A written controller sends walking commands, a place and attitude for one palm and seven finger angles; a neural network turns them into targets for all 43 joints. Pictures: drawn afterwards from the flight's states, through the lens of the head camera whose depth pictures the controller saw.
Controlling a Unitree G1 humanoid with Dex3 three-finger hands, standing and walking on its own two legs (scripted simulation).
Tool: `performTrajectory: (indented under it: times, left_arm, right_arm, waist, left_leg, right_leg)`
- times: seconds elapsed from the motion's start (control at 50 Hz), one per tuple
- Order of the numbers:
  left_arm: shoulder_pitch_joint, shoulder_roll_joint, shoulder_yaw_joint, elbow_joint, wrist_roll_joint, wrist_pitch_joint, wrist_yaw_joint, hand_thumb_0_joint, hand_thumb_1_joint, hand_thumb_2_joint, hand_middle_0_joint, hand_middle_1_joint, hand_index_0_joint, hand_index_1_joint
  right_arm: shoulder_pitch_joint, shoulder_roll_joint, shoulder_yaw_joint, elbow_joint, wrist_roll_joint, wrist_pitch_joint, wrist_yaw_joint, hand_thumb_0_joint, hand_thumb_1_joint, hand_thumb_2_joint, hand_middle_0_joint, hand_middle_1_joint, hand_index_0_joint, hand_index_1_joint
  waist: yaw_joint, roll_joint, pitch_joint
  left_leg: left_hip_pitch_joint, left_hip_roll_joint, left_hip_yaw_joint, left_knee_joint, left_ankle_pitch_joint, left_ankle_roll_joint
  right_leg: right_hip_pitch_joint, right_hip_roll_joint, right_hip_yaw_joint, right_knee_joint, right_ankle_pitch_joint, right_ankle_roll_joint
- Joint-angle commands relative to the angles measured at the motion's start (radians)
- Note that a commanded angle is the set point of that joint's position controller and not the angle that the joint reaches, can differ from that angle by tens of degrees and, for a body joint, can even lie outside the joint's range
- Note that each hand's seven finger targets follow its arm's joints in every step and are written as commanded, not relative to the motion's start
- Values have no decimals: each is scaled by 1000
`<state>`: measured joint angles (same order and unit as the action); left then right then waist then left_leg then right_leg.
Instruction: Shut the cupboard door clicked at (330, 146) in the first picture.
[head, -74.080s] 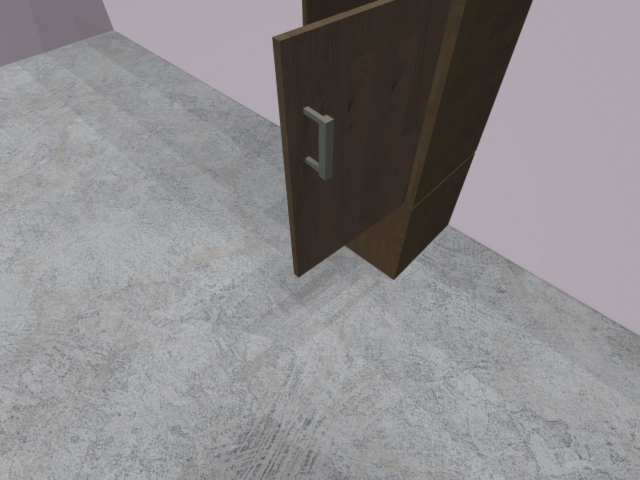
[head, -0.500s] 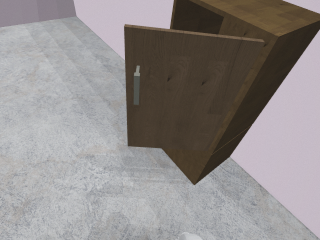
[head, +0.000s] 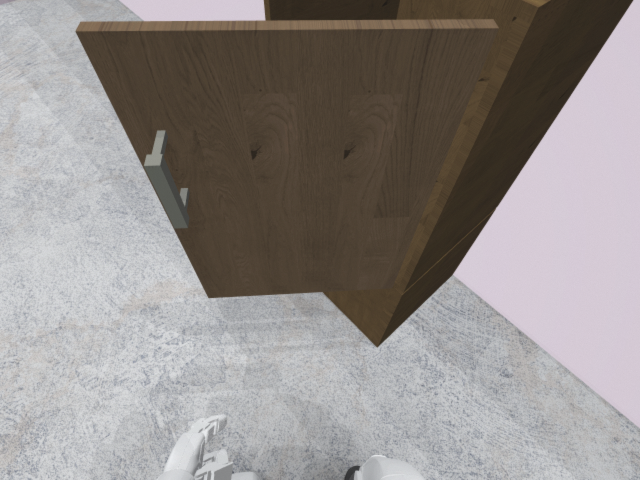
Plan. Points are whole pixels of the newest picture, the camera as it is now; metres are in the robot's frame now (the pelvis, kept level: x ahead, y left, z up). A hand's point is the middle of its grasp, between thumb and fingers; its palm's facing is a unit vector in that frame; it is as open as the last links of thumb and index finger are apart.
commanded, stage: come to a stop and stand still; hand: left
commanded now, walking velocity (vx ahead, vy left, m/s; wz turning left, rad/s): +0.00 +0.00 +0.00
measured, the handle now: (171, 182) +0.47 +0.18 +0.08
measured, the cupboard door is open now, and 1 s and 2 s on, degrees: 52 52 52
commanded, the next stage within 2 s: look again from close up in 1.18 s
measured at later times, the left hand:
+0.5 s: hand out of the picture +0.05 +0.18 -0.16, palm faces +0.06 -0.95 -0.30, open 7.4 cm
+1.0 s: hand out of the picture +0.01 +0.16 -0.16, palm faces +0.03 -0.98 -0.18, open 7.3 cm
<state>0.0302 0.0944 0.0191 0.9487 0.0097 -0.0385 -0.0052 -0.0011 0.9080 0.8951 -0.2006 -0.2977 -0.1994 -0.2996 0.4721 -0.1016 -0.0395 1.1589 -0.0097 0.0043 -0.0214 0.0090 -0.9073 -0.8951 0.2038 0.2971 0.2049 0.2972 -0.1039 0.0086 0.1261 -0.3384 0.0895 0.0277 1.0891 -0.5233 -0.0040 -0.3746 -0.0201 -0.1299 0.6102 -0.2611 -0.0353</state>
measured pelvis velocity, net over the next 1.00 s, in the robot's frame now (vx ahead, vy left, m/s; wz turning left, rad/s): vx -0.02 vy -0.02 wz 0.00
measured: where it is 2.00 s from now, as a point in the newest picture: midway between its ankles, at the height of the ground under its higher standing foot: outside the picture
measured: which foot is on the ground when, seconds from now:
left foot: up 0.00-0.16, down 0.18-0.50, up 0.52-0.74, down 0.76-1.00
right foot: down 0.00-0.24, up 0.26-0.46, down 0.48-1.00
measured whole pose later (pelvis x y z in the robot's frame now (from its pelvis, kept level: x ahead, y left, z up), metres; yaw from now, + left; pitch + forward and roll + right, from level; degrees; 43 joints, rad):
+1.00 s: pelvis -0.02 -0.02 +0.02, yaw +0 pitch -2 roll +0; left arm 0.25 0.18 0.02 1.06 0.02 0.03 0.02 0.00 0.92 0.90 -0.20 -0.30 -0.20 -0.30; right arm 0.26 -0.13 -0.02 1.12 -0.01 0.03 -0.02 0.01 -0.92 -0.90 0.20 0.30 0.20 0.30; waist 0.01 -0.04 0.04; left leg -0.18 -0.03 0.05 0.42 -0.22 0.04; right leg -0.21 -0.04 -0.03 0.43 -0.20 0.02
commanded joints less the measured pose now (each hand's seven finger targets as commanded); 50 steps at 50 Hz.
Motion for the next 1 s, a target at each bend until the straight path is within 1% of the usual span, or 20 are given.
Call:
performTrajectory:
  times: [0.0,0.04,0.12,0.16,0.22,0.26,0.3,0.38,0.42,0.44,0.46,0.48,0.5,0.54,0.64,0.7,0.74,0.78,0.86,0.98]
  left_arm:
    - [144,140,48,14,8,0,42,0,900,900,-200,-300,-200,-300]
    - [139,113,34,11,13,-7,45,0,900,900,-200,-300,-200,-300]
    - [165,140,38,3,9,3,51,0,900,900,-200,-300,-200,-300]
    - [183,156,45,-13,4,23,50,0,900,900,-200,-300,-200,-300]
    - [219,133,38,-28,6,54,56,0,900,900,-200,-300,-200,-300]
    - [216,165,50,-24,1,71,54,0,900,900,-200,-300,-200,-300]
    - [248,159,50,-22,5,71,50,0,900,900,-200,-300,-200,-300]
    - [303,151,48,-30,6,62,49,0,900,900,-200,-300,-200,-300]
    - [344,164,48,-24,15,52,46,0,900,900,-200,-300,-200,-300]
    - [352,197,49,-24,20,46,48,0,900,900,-200,-300,-200,-300]
    - [338,262,57,-30,30,41,53,0,900,900,-200,-300,-200,-300]
    - [326,284,57,-37,27,39,49,0,900,900,-200,-300,-200,-300]
    - [324,277,55,-40,27,39,49,0,900,900,-200,-300,-200,-300]
    - [276,236,51,-36,27,37,54,0,900,900,-200,-300,-200,-300]
    - [316,250,52,-18,26,34,53,0,900,900,-200,-300,-200,-300]
    - [291,238,47,6,9,36,48,0,900,900,-200,-300,-200,-300]
    - [309,178,35,9,2,41,42,0,900,900,-200,-300,-200,-300]
    - [287,162,26,33,8,51,44,0,900,900,-200,-300,-200,-300]
    - [289,155,16,80,12,57,36,0,900,900,-200,-300,-200,-300]
    - [300,148,11,105,13,48,34,0,900,900,-200,-300,-200,-300]
  right_arm:
    - [24,-64,-29,-89,-16,-6,-1,0,-900,-900,200,300,200,300]
    - [17,-15,-12,-81,-12,-3,-8,0,-900,-900,200,300,200,300]
    - [-35,-16,-8,-88,1,-10,-10,0,-900,-900,200,300,200,300]
    - [-55,-95,-30,-107,-1,-8,-13,0,-900,-900,200,300,200,300]
    - [-167,-199,-44,-164,-10,1,-17,0,-900,-900,200,300,200,300]
    - [-236,-203,-39,-200,-15,6,-24,0,-900,-900,200,300,200,300]
    - [-309,-223,-45,-230,-19,10,-22,0,-900,-900,200,300,200,300]
    - [-335,-257,-60,-253,-15,21,-14,0,-900,-900,200,300,200,300]
    - [-351,-247,-62,-259,-5,26,-7,0,-900,-900,200,300,200,300]
    - [-357,-218,-59,-263,2,29,-3,0,-900,-900,200,300,200,300]
    - [-345,-162,-53,-278,6,33,3,0,-900,-900,200,300,200,300]
    - [-369,-148,-49,-286,6,43,5,0,-900,-900,200,300,200,300]
    - [-386,-143,-52,-286,2,53,3,0,-900,-900,200,300,200,300]
    - [-397,-133,-44,-258,1,54,3,0,-900,-900,200,300,200,300]
    - [-351,-114,-28,-218,13,27,6,0,-900,-900,200,300,200,300]
    - [-271,-110,-21,-166,11,10,1,0,-900,-900,200,300,200,300]
    - [-270,-171,-23,-154,-2,-9,-7,0,-900,-900,200,300,200,300]
    - [-320,-171,-12,-142,-4,0,-4,0,-900,-900,200,300,200,300]
    - [-284,-154,-1,-117,-6,3,-5,0,-900,-900,200,300,200,300]
    - [-198,-149,-1,-87,-7,-1,-2,0,-900,-900,200,300,200,300]
  waist:
    - [62,-89,-124]
    - [45,-68,-112]
    - [70,-99,-163]
    - [77,-59,-175]
    - [93,254,-132]
    - [96,210,-94]
    - [117,140,-114]
    - [115,83,-240]
    - [131,45,-247]
    - [135,-46,-227]
    - [119,-262,-189]
    - [135,-286,-152]
    - [141,-196,-141]
    - [119,-219,-109]
    - [132,-173,-168]
    - [103,-154,-180]
    - [124,48,-186]
    - [141,99,-129]
    - [141,104,-15]
    - [127,12,-15]
  left_leg:
    - [-159,45,-11,59,67,-5]
    - [-69,26,13,-129,99,-28]
    - [79,-38,58,-503,310,-44]
    - [213,5,34,-615,629,-21]
    - [198,245,-164,-680,1205,156]
    - [120,250,-165,-738,1111,211]
    - [195,241,-145,-699,1067,219]
    - [304,209,-91,-635,1021,178]
    - [272,146,-51,-566,851,121]
    - [201,77,-26,-508,648,69]
    - [31,-37,42,-432,306,12]
    - [-24,-102,23,-307,2,-14]
    - [-16,-98,-28,-185,-48,-14]
    - [-80,-87,-49,-93,0,-12]
    - [-12,-96,10,-393,77,-30]
    - [211,-91,11,-710,336,-23]
    - [272,64,-144,-724,595,42]
    - [105,77,-139,-772,419,69]
    - [-16,38,-152,-871,94,43]
    - [2,19,-147,-883,50,38]
  right_leg:
    - [136,-268,243,-326,200,-178]
    - [95,-242,164,-283,514,-163]
    - [169,-205,144,-149,678,-126]
    - [120,-170,132,-67,543,-59]
    - [61,-29,51,111,-142,41]
    - [43,-18,131,299,-324,39]
    - [-10,-19,141,304,-298,35]
    - [50,-19,109,112,-175,49]
    - [134,-20,86,-115,35,60]
    - [172,-68,164,-232,240,53]
    - [226,-234,377,-249,508,-12]
    - [186,-351,433,-270,636,-126]
    - [137,-364,400,-263,646,-183]
    - [167,-276,342,-228,661,-177]
    - [307,-225,274,-159,693,-150]
    - [214,-175,243,-126,458,-69]
    - [118,-84,188,-112,197,10]
    - [213,-60,147,-175,12,40]
    - [225,-60,147,-211,12,36]
    - [198,-68,150,-248,-11,37]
